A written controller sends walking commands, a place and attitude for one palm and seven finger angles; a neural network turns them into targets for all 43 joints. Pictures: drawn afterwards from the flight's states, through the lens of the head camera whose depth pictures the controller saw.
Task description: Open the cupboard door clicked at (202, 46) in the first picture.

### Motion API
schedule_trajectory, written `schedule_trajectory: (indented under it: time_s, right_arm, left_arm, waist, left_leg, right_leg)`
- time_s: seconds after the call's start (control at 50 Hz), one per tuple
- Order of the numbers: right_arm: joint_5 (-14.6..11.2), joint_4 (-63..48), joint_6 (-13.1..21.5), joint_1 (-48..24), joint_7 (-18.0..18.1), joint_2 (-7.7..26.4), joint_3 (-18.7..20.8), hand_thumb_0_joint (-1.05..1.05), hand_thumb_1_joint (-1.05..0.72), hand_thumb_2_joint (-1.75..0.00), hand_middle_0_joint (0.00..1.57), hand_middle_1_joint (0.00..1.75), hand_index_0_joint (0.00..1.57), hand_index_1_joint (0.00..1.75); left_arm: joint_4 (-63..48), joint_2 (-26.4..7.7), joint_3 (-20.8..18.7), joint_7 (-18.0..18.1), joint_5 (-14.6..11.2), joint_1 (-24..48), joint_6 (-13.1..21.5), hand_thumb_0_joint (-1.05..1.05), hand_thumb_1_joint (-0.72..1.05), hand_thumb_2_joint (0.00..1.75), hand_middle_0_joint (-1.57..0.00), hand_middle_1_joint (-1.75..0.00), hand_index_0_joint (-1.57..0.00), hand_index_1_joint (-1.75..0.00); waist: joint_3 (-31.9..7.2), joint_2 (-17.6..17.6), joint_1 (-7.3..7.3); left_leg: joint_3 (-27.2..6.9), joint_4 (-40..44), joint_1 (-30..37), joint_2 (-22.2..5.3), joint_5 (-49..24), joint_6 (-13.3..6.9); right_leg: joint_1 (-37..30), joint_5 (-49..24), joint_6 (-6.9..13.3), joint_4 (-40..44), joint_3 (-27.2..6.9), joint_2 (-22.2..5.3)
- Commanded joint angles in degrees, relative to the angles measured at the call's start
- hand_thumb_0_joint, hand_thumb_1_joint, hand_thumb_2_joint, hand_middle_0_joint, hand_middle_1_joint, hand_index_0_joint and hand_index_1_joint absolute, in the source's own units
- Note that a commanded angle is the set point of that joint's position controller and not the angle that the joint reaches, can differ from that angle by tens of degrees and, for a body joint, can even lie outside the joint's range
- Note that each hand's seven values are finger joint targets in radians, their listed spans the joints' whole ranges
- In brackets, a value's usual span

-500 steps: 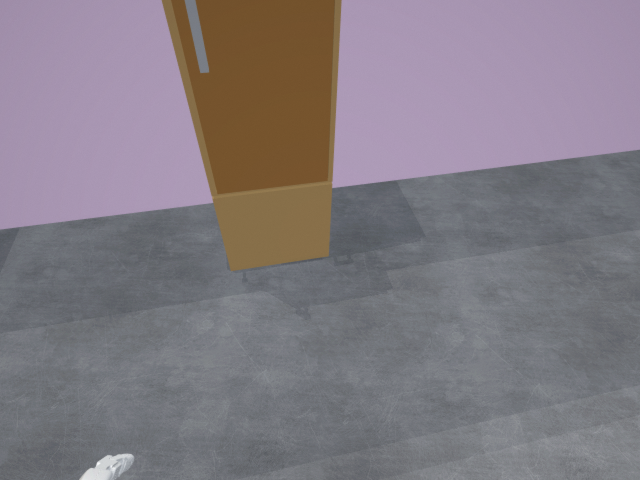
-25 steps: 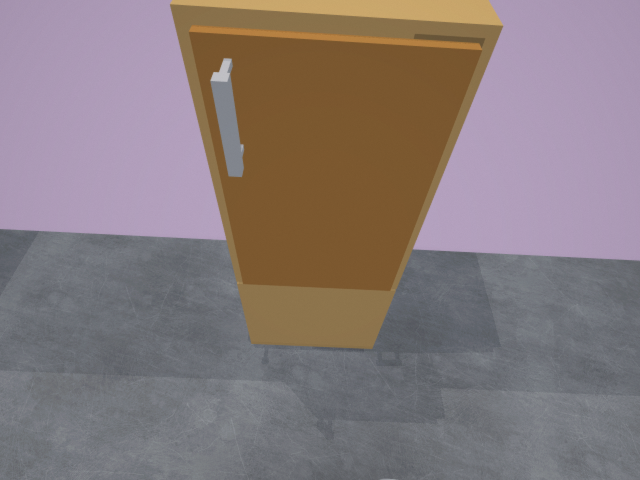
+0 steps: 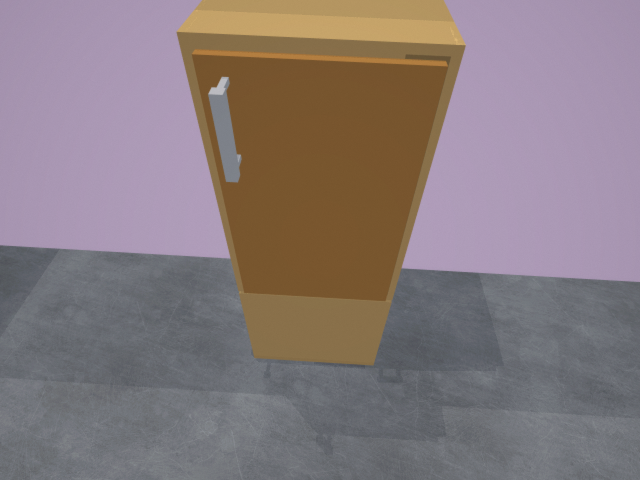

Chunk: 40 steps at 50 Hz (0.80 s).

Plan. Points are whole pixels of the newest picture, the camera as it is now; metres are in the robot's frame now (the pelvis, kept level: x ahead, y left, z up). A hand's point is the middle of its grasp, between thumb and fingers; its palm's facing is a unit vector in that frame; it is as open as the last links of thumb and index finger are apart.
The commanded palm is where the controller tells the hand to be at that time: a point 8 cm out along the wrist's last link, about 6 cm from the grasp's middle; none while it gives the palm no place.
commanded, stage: come to a stop and stand still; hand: left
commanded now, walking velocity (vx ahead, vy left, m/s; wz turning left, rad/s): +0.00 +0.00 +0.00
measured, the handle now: (228, 131) +0.57 +0.19 +0.14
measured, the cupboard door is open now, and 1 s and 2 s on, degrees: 0 0 0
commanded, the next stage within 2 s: look again from close up in 0.40 s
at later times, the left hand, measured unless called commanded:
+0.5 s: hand out of the picture +0.00 +0.18 -0.18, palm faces +0.03 -0.99 -0.15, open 7.4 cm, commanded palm none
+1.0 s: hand out of the picture +0.03 +0.21 -0.16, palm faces +0.01 -0.96 -0.27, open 7.4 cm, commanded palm none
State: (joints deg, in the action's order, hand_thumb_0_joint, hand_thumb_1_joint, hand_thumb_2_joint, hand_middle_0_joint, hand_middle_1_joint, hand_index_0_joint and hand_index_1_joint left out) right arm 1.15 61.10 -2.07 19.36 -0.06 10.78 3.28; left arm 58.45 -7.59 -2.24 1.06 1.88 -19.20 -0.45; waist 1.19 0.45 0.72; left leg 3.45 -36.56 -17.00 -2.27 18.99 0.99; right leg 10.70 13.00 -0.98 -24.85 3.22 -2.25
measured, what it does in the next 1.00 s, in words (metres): steps on the spot: left foot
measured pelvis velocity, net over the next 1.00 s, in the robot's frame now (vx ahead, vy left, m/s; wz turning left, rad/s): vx -0.03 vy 0.00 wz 0.01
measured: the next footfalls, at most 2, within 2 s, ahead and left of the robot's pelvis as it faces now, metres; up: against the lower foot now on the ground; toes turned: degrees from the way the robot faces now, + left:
left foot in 0.04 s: +0.05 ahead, +0.12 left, +0.00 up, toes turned +2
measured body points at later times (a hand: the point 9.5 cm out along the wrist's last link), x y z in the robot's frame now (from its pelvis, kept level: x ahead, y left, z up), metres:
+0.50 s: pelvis +0.01 +0.03 +0.00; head +0.01 +0.04 +0.45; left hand +0.00 +0.23 -0.16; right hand +0.01 -0.20 -0.15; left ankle +0.01 +0.11 -0.74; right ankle +0.00 -0.13 -0.74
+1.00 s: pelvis -0.03 +0.00 +0.00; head -0.05 +0.00 +0.45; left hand +0.03 +0.26 -0.14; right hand +0.05 -0.27 -0.13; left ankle +0.01 +0.11 -0.74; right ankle +0.00 -0.13 -0.74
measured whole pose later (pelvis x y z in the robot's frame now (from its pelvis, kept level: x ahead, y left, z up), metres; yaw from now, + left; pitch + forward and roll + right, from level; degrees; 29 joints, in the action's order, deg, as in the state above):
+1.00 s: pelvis -0.03 +0.00 +0.00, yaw +0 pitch -4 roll +0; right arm 1.2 57.0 -0.2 12.3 -0.1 14.9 1.6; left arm 56.3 -14.6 -0.2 0.9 1.5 -14.4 0.2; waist -0.1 -0.4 0.0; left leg 3.3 -28.1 -12.8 -1.6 11.7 -0.3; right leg 11.3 12.4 -1.2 -27.5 3.6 -2.8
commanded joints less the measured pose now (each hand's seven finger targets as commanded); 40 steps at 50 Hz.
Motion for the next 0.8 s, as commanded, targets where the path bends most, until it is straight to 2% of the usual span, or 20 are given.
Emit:
schedule_trajectory:
  time_s: [0.0, 0.02, 0.04, 0.06, 0.08, 0.12, 0.16, 0.2, 0.28, 0.46, 0.48, 0.5, 0.52, 0.58, 0.6, 0.66, 0.68, 0.74, 0.76, 0.78]
  right_arm:
    - [-0.40, -1.41, 2.84, 4.59, 1.14, 2.85, -0.40, 0.00, -0.90, -0.90, 0.20, 0.30, 0.20, 0.30]
    - [-0.08, -1.45, 3.07, 4.69, 1.45, 5.34, -0.16, 0.00, -0.90, -0.90, 0.20, 0.30, 0.20, 0.30]
    - [0.02, -1.70, 2.81, 3.46, 1.64, 6.87, -0.10, 0.00, -0.90, -0.90, 0.20, 0.30, 0.20, 0.30]
    - [-0.01, -1.42, 2.74, 0.81, 1.75, 5.95, -0.31, 0.00, -0.90, -0.90, 0.20, 0.30, 0.20, 0.30]
    - [-0.17, -1.29, 2.87, -0.39, 1.81, 5.26, -0.50, 0.00, -0.90, -0.90, 0.20, 0.30, 0.20, 0.30]
    - [-0.37, -1.03, 3.12, -0.92, 2.03, 3.94, -1.09, 0.00, -0.90, -0.90, 0.20, 0.30, 0.20, 0.30]
    - [-0.56, -0.36, 3.35, -0.28, 2.08, 3.18, -1.34, 0.00, -0.90, -0.90, 0.20, 0.30, 0.20, 0.30]
    - [-0.69, 0.16, 3.42, 0.13, 2.12, 3.13, -1.27, 0.00, -0.90, -0.90, 0.20, 0.30, 0.20, 0.30]
    - [-0.75, 1.24, 3.34, 0.36, 2.10, 2.59, -1.34, 0.00, -0.90, -0.90, 0.20, 0.30, 0.20, 0.30]
    - [-0.66, 2.12, 3.37, 0.19, 2.02, 2.26, -1.57, 0.00, -0.90, -0.90, 0.20, 0.30, 0.20, 0.30]
    - [-0.33, -4.50, 4.15, -1.87, 1.05, 10.63, -1.51, 0.00, -0.90, -0.90, 0.20, 0.30, 0.20, 0.30]
    - [0.28, -6.15, 5.55, -2.37, 1.63, 10.09, 0.07, 0.00, -0.90, -0.90, 0.20, 0.30, 0.20, 0.30]
    - [0.20, -5.43, 5.78, -2.64, 2.21, 8.93, 0.40, 0.00, -0.90, -0.90, 0.20, 0.30, 0.20, 0.30]
    - [-0.06, -6.47, 5.31, -1.56, 2.21, 7.66, -0.18, 0.00, -0.90, -0.90, 0.20, 0.30, 0.20, 0.30]
    - [-0.16, -6.64, 4.93, -1.99, 2.13, 8.03, 0.12, 0.00, -0.90, -0.90, 0.20, 0.30, 0.20, 0.30]
    - [-0.32, -7.24, 4.36, -3.02, 1.91, 9.17, 0.47, 0.00, -0.90, -0.90, 0.20, 0.30, 0.20, 0.30]
    - [-0.18, -7.32, 4.17, -3.37, 1.69, 8.22, 0.05, 0.00, -0.90, -0.90, 0.20, 0.30, 0.20, 0.30]
    - [-0.19, -7.74, 3.76, -5.21, 1.33, 9.65, 0.14, 0.00, -0.90, -0.90, 0.20, 0.30, 0.20, 0.30]
    - [-0.18, -7.84, 3.71, -5.54, 1.21, 10.08, 0.13, 0.00, -0.90, -0.90, 0.20, 0.30, 0.20, 0.30]
    - [-0.12, -7.67, 3.55, -5.26, 1.01, 8.99, -0.18, 0.00, -0.90, -0.90, 0.20, 0.30, 0.20, 0.30]
  left_arm:
    - [-2.03, -6.93, -1.34, 0.59, -1.05, -0.92, 0.46, 0.00, 0.90, 0.90, -0.20, -0.30, -0.20, -0.30]
    - [-1.93, -4.85, -0.94, 0.49, -1.17, -2.12, 0.32, 0.00, 0.90, 0.90, -0.20, -0.30, -0.20, -0.30]
    - [-1.51, -3.49, -0.61, 0.53, -1.07, -1.98, 0.36, 0.00, 0.90, 0.90, -0.20, -0.30, -0.20, -0.30]
    - [-0.58, -2.99, -0.28, 0.59, -0.66, -1.34, 0.20, 0.00, 0.90, 0.90, -0.20, -0.30, -0.20, -0.30]
    - [0.21, -3.13, -0.09, 0.60, -0.45, -1.51, -0.03, 0.00, 0.90, 0.90, -0.20, -0.30, -0.20, -0.30]
    - [2.05, -3.33, 0.37, 0.50, -0.51, -3.14, 0.30, 0.00, 0.90, 0.90, -0.20, -0.30, -0.20, -0.30]
    - [3.63, -3.90, 0.63, 0.66, -0.71, -4.21, 0.63, 0.00, 0.90, 0.90, -0.20, -0.30, -0.20, -0.30]
    - [4.27, -4.07, 0.70, 0.81, -0.73, -3.76, 0.62, 0.00, 0.90, 0.90, -0.20, -0.30, -0.20, -0.30]
    - [5.01, -3.92, 0.95, 1.08, -0.62, -3.66, 0.61, 0.00, 0.90, 0.90, -0.20, -0.30, -0.20, -0.30]
    - [5.56, -3.97, 1.10, 1.31, -0.69, -3.52, 0.77, 0.00, 0.90, 0.90, -0.20, -0.30, -0.20, -0.30]
    - [0.12, -15.63, 1.66, 1.09, -0.15, 0.90, 2.12, 0.00, 0.90, 0.90, -0.20, -0.30, -0.20, -0.30]
    - [-0.94, -11.06, 0.04, 1.47, -0.10, -0.51, 1.92, 0.00, 0.90, 0.90, -0.20, -0.30, -0.20, -0.30]
    - [-0.22, -10.08, 0.11, 1.54, 0.04, -0.80, 2.16, 0.00, 0.90, 0.90, -0.20, -0.30, -0.20, -0.30]
    - [-1.54, -9.67, 0.69, 1.31, -0.48, -1.57, 2.13, 0.00, 0.90, 0.90, -0.20, -0.30, -0.20, -0.30]
    - [-2.02, -10.21, 0.38, 1.33, -0.52, -1.03, 1.96, 0.00, 0.90, 0.90, -0.20, -0.30, -0.20, -0.30]
    - [-3.85, -11.88, -0.02, 1.27, -0.53, 0.33, 1.69, 0.00, 0.90, 0.90, -0.20, -0.30, -0.20, -0.30]
    - [-3.95, -11.48, 0.17, 1.28, -0.60, 0.06, 1.66, 0.00, 0.90, 0.90, -0.20, -0.30, -0.20, -0.30]
    - [-4.81, -13.81, 0.03, 1.06, -0.75, 1.78, 1.82, 0.00, 0.90, 0.90, -0.20, -0.30, -0.20, -0.30]
    - [-5.15, -14.41, -0.04, 0.98, -0.77, 2.48, 1.91, 0.00, 0.90, 0.90, -0.20, -0.30, -0.20, -0.30]
    - [-5.34, -13.74, 0.17, 0.94, -0.74, 2.30, 1.78, 0.00, 0.90, 0.90, -0.20, -0.30, -0.20, -0.30]
  waist:
    - [-0.10, -0.06, -1.20]
    - [-0.52, 6.63, -0.47]
    - [0.51, 8.73, 0.13]
    - [2.61, 8.72, 0.53]
    - [4.01, 10.76, 0.73]
    - [3.41, 6.84, 1.13]
    - [1.69, 3.89, 0.87]
    - [1.43, 1.87, 0.39]
    - [2.57, -1.03, 0.02]
    - [3.01, -0.18, -0.12]
    - [8.17, 1.96, -1.74]
    - [-0.49, 4.20, -0.79]
    - [-5.00, 4.05, -0.84]
    - [-6.79, -1.09, -0.81]
    - [-4.36, -2.31, -0.90]
    - [0.70, -1.48, -0.94]
    - [1.18, -1.66, -0.69]
    - [3.32, -1.13, -0.87]
    - [3.33, -1.38, -0.98]
    - [2.77, -2.41, -0.87]
  left_leg:
    - [-4.71, 15.28, 11.91, -3.02, -9.45, -1.51]
    - [-10.61, 18.01, 10.23, -8.99, -9.90, -3.83]
    - [-13.30, 21.34, 4.60, -11.93, -5.81, -5.76]
    - [-12.71, 23.44, 0.94, -10.35, -0.94, -5.84]
    - [-11.57, 24.70, -0.47, -9.12, 0.25, -5.40]
    - [-9.09, 22.34, 1.37, -6.99, -5.37, -4.44]
    - [-6.99, 20.30, 3.65, -5.69, -10.37, -3.62]
    - [-6.17, 19.46, 5.05, -5.48, -14.03, -3.13]
    - [-5.57, 19.38, 5.62, -4.95, -13.82, -2.78]
    - [-4.66, 19.53, 6.03, -4.35, -12.70, -2.39]
    - [-6.07, 20.63, 1.69, -1.42, -14.34, -0.69]
    - [-8.46, 15.76, 3.71, -4.25, -18.30, -1.52]
    - [-8.11, 13.97, 6.69, -4.75, -22.96, -2.17]
    - [-6.61, 10.14, 6.70, -3.85, -23.09, -3.65]
    - [-5.92, 9.96, 4.92, -3.44, -19.91, -3.62]
    - [-5.52, 10.66, 1.15, -3.06, -15.60, -3.56]
    - [-5.25, 10.64, 1.14, -2.87, -15.03, -3.59]
    - [-4.99, 11.74, 0.53, -2.54, -9.81, -3.09]
    - [-4.95, 12.07, 0.67, -2.51, -8.98, -2.95]
    - [-4.73, 12.32, 1.29, -2.49, -8.32, -2.99]
  right_leg:
    - [9.00, 2.97, 3.68, 0.79, -6.11, -5.65]
    - [9.01, 4.58, 1.87, -2.30, -2.63, -2.52]
    - [5.40, 6.17, 0.81, -3.33, 0.30, -1.50]
    - [3.12, 4.97, 0.43, -3.30, 0.69, -1.31]
    - [1.96, 3.46, 0.31, -3.48, 0.51, -1.74]
    - [0.40, -1.63, 0.44, -0.44, -0.95, -2.48]
    - [-1.11, -5.24, 0.49, 1.85, -2.04, -3.58]
    - [-1.27, -6.47, 0.11, 2.24, -2.07, -3.83]
    - [-0.78, -6.73, -0.10, 3.29, -2.33, -4.30]
    - [-0.71, -6.38, -0.12, 4.19, -2.85, -4.64]
    - [0.05, -1.56, 1.29, 0.46, -1.16, -2.46]
    - [-0.14, -0.54, 1.64, -3.75, -2.10, -3.26]
    - [0.02, -3.42, 2.04, -3.79, -1.97, -3.10]
    - [-1.11, -8.79, 2.30, -2.48, -2.50, -3.70]
    - [-0.44, -8.58, 2.22, -2.20, -2.67, -4.10]
    - [1.12, -7.66, 2.40, -1.61, -3.36, -4.22]
    - [1.28, -7.49, 2.49, -1.15, -3.77, -4.12]
    - [3.24, -3.29, 2.60, 1.08, -5.10, -4.58]
    - [3.41, -2.15, 2.63, 1.76, -5.40, -4.68]
    - [3.21, -0.85, 2.54, 2.57, -5.44, -4.70]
